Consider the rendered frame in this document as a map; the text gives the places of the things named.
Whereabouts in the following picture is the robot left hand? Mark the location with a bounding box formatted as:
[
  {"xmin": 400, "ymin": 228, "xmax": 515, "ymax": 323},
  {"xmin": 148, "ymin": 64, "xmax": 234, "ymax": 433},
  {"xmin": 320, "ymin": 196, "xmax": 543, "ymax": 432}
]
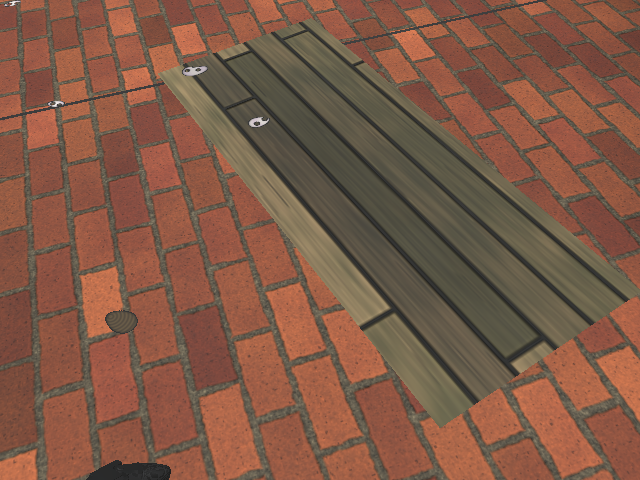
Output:
[{"xmin": 86, "ymin": 460, "xmax": 171, "ymax": 480}]

